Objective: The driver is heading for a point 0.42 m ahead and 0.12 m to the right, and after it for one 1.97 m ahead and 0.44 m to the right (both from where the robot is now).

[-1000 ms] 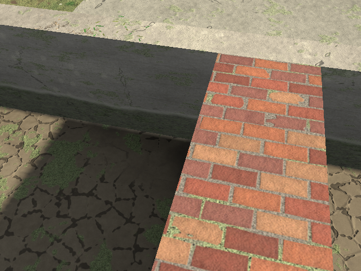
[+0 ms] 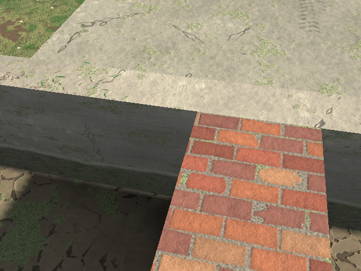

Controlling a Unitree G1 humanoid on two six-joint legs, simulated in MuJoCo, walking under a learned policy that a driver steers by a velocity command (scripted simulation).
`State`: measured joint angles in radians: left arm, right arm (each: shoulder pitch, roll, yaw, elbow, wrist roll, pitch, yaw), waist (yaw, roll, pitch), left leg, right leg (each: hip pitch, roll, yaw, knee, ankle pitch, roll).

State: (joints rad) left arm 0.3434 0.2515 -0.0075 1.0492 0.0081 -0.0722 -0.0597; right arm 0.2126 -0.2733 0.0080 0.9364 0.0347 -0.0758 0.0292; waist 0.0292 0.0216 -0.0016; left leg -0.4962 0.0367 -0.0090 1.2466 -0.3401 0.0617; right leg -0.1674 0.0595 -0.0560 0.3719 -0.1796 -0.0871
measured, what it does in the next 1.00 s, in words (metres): walks ahead, turning right: left foot, then right foot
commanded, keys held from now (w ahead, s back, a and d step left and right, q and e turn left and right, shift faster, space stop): w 0.24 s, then w+e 0.68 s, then w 0.08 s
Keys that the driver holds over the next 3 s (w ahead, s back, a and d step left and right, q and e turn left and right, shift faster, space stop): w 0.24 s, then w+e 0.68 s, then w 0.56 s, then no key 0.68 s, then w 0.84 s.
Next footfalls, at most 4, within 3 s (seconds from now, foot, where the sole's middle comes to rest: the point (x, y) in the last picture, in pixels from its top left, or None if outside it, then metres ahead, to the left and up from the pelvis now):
0.34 left None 0.36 0.07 -0.78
0.84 right None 0.56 -0.21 -0.78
1.38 left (252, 177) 0.99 -0.24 -0.78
1.80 right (296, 167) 1.05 -0.45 -0.78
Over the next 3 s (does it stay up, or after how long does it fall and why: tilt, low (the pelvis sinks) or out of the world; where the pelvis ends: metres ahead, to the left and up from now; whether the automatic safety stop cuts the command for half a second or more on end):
stays up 1.34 -0.39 0.00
